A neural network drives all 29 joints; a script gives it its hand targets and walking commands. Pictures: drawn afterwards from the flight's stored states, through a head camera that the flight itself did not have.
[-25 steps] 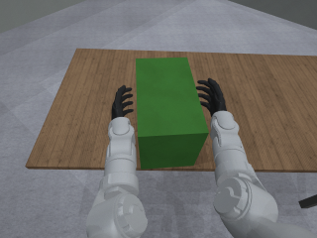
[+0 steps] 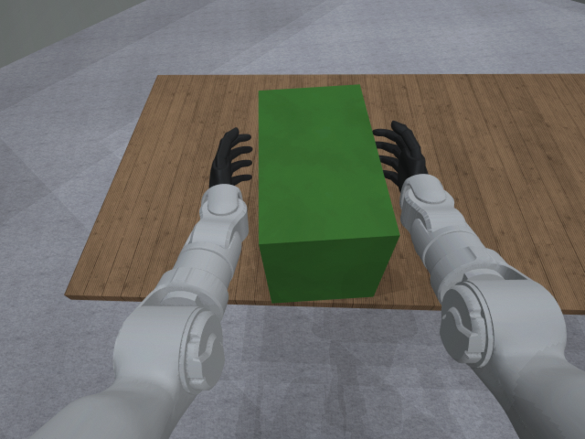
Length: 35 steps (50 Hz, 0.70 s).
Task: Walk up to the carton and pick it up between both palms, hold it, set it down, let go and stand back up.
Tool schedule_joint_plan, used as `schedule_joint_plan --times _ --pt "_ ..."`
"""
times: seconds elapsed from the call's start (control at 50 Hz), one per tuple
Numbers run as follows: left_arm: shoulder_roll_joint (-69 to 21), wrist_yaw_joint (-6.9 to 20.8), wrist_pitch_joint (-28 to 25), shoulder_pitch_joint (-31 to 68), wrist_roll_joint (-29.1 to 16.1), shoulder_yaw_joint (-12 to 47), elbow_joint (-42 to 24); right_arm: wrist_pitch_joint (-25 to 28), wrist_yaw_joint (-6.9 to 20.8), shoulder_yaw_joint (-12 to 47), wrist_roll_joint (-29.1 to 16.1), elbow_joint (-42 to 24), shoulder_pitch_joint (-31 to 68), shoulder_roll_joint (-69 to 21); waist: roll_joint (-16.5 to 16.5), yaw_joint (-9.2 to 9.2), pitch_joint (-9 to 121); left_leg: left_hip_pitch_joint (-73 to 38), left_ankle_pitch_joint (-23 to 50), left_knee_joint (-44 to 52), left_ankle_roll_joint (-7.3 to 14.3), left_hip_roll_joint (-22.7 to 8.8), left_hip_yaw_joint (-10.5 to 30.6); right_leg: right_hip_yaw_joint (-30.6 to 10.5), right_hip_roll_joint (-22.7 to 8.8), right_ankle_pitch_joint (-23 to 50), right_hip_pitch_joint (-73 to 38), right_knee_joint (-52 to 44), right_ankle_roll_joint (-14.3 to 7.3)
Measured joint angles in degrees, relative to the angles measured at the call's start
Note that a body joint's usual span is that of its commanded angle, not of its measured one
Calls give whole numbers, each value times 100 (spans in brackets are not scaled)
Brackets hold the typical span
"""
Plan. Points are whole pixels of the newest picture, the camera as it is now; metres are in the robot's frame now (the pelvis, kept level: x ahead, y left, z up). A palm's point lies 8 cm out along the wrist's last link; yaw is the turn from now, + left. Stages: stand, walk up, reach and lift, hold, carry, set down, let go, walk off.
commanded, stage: set down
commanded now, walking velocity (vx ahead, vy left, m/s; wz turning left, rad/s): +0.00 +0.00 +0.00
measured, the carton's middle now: (315, 193) +0.48 +0.03 +0.02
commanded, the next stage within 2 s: none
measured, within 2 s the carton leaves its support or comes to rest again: neither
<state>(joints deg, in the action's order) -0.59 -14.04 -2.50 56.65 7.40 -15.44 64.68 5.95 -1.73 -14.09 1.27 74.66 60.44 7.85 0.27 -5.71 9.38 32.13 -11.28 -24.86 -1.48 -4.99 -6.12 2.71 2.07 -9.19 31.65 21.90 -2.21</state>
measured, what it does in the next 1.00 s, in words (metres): stands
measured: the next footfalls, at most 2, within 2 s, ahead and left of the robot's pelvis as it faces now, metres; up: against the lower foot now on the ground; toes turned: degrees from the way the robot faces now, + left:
none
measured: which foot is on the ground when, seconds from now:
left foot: down 0.00-1.00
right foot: down 0.00-1.00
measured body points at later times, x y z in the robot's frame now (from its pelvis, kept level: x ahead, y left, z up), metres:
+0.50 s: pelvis -0.01 -0.01 +0.00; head +0.06 +0.00 +0.44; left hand +0.45 +0.20 +0.11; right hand +0.50 -0.13 +0.12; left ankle -0.02 +0.13 -0.74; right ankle -0.01 -0.10 -0.74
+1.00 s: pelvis -0.02 -0.02 +0.00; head +0.02 -0.01 +0.45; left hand +0.43 +0.20 +0.16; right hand +0.48 -0.14 +0.18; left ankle -0.02 +0.13 -0.74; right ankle -0.01 -0.10 -0.74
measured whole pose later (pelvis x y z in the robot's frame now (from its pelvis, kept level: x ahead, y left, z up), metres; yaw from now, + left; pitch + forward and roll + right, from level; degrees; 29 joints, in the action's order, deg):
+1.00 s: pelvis -0.02 -0.02 +0.00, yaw +2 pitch +14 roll +0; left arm 8.6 -12.0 11.4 62.1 -3.1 -9.5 61.5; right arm -8.3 -0.2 -0.1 -15.3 72.7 68.4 17.8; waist 1.8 -4.5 9.9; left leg 26.6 -7.1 -20.0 -2.7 -4.1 -2.9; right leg 2.5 2.5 -7.5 26.8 20.2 -3.2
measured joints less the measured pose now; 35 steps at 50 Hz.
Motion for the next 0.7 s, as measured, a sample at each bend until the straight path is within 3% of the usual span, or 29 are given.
schedule_joint_plan --times 0.14,0.32,0.48,0.7 --pt "266 184 -180 179 -352 190 315 155 -166 575 -521 240 330 344 -34 -92 157 141 -4 -39 -76 -32 179 73 59 -15 69 -22 -51" --pt "549 325 -19 150 -559 379 155 14 -80 1060 -1107 478 545 734 133 11 188 33 125 127 -114 13 313 93 55 13 -43 -86 -76" --pt "750 234 227 287 -1019 835 165 -269 130 1328 -1579 513 528 890 134 85 317 165 153 44 -73 54 318 58 20 35 96 16 -46" --pt "772 101 1068 753 -1331 998 -106 -963 231 1540 -1898 0 859 1222 -25 -35 364 85 242 114 -34 80 227 -70 10 132 89 12 -14"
